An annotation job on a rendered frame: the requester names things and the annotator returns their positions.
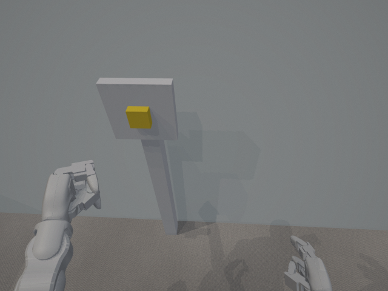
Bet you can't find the panel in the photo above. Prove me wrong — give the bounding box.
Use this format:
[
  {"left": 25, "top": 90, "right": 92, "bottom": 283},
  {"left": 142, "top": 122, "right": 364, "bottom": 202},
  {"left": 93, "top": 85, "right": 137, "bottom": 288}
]
[{"left": 96, "top": 78, "right": 178, "bottom": 235}]

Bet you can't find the robot right hand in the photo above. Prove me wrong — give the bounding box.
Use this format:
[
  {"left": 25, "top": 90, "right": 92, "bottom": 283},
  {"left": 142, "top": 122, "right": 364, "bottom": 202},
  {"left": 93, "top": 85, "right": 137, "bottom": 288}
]
[{"left": 284, "top": 235, "right": 333, "bottom": 291}]

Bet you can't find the robot left forearm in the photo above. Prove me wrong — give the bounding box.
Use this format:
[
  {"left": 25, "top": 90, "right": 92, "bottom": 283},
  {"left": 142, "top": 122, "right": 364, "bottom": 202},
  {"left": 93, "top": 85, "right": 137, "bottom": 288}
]
[{"left": 14, "top": 219, "right": 73, "bottom": 291}]

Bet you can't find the robot left hand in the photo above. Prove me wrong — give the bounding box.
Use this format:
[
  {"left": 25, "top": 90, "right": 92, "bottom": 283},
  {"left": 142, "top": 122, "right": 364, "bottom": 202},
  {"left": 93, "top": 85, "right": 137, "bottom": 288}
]
[{"left": 41, "top": 160, "right": 101, "bottom": 223}]

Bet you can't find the button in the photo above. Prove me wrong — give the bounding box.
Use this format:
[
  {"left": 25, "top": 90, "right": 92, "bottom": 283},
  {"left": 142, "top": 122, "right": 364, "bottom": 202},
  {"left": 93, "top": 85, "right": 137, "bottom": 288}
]
[{"left": 125, "top": 106, "right": 152, "bottom": 129}]

